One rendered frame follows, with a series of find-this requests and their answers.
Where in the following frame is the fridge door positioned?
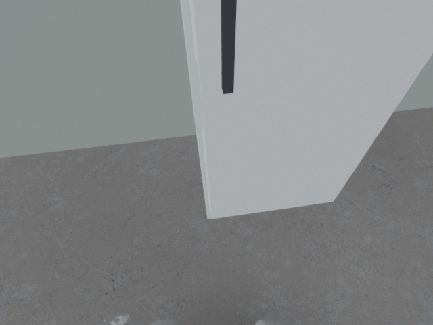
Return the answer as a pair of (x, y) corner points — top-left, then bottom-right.
(192, 0), (433, 219)

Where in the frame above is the handle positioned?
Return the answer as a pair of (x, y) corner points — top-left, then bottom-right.
(221, 0), (237, 94)

